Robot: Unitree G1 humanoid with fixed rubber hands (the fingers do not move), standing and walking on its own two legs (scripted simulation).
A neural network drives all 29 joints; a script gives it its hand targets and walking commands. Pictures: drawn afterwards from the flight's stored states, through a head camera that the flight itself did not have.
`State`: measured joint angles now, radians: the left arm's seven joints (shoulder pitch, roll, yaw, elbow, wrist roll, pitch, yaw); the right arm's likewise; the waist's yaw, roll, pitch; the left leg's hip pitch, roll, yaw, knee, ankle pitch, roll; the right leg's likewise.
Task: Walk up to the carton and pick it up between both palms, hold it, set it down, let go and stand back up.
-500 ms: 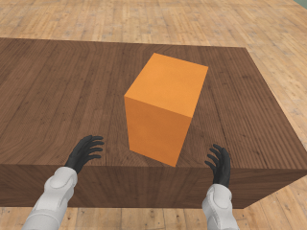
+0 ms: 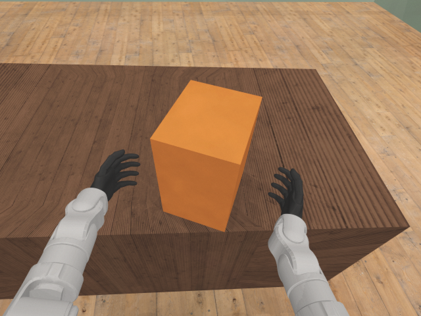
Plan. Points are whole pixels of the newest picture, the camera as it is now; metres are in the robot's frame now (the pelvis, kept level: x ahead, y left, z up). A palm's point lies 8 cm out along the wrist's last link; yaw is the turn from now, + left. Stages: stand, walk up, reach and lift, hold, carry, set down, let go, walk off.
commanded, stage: reach and lift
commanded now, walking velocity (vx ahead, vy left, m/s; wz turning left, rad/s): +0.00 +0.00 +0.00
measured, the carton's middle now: (208, 159) +0.48 +0.00 -0.01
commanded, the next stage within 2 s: none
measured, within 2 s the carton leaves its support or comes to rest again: neither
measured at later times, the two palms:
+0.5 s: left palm (117, 142) +0.44 +0.19 +0.09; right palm (298, 171) +0.37 -0.17 +0.08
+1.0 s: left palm (136, 111) +0.48 +0.15 +0.13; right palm (307, 140) +0.41 -0.18 +0.13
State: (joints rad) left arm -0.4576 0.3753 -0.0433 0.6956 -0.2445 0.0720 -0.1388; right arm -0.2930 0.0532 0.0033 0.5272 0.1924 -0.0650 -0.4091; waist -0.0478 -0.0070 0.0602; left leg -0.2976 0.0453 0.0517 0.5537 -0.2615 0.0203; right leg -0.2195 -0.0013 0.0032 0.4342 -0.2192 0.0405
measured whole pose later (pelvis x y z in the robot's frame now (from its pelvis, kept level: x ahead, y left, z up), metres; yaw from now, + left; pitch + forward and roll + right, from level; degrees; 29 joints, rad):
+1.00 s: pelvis +0.00 +0.00 +0.00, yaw +0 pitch +11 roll -2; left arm -1.07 0.40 -0.11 1.25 -0.28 0.10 -0.06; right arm -0.89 -0.01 -0.12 0.90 0.21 0.15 -0.35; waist -0.18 0.00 -0.12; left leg -0.48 0.04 0.03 0.50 -0.21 0.02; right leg -0.40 0.00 -0.02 0.37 -0.16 0.03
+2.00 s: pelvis +0.00 +0.00 -0.02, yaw +0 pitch +24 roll -3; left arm -1.11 0.32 -0.04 1.55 -0.18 -0.23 -0.03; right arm -0.94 0.06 -0.32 1.21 0.03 -0.16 -0.27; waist -0.18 0.00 -0.22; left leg -0.83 0.04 0.01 0.65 -0.25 0.02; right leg -0.74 0.00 -0.04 0.52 -0.20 0.03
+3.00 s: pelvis +0.02 +0.00 +0.00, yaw +0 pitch +19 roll -3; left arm -1.05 0.16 0.55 1.46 0.45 -0.34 -0.05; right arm -0.81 0.28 -0.89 1.06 -0.62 -0.46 -0.20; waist -0.11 -0.01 -0.08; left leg -0.60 0.04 0.02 0.48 -0.21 0.01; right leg -0.50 -0.01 -0.07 0.33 -0.15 0.03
